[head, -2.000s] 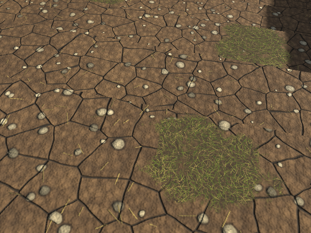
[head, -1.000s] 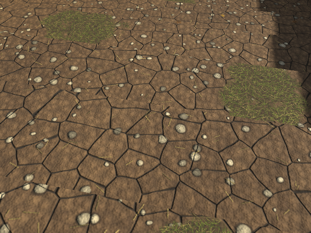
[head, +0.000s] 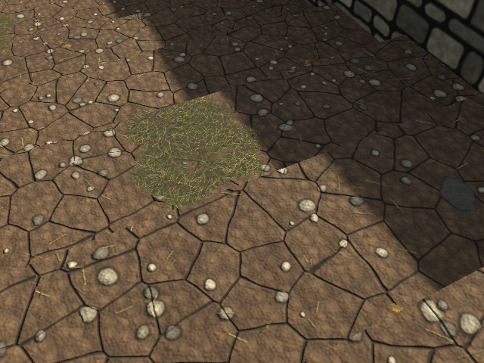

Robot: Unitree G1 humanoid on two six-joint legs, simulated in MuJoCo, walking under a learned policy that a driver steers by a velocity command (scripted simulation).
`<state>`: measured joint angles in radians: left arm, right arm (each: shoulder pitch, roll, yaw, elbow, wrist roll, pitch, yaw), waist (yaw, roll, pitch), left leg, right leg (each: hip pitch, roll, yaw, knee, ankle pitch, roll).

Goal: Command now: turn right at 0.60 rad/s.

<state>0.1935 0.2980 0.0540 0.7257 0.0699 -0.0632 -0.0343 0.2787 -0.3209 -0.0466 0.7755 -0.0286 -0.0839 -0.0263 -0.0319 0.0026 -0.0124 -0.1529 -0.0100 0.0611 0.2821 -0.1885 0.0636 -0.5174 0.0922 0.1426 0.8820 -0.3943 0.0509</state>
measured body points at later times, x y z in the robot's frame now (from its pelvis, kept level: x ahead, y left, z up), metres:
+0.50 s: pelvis +0.09 -0.05 -0.01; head +0.11 -0.06 +0.44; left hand +0.31 +0.10 -0.13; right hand -0.04 -0.29 -0.14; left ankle -0.03 +0.09 -0.75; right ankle +0.13 -0.23 -0.72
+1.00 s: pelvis +0.33 -0.19 -0.03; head +0.34 -0.19 +0.42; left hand +0.29 +0.04 -0.18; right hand +0.48 -0.42 -0.14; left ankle +0.55 -0.09 -0.73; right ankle +0.16 -0.24 -0.75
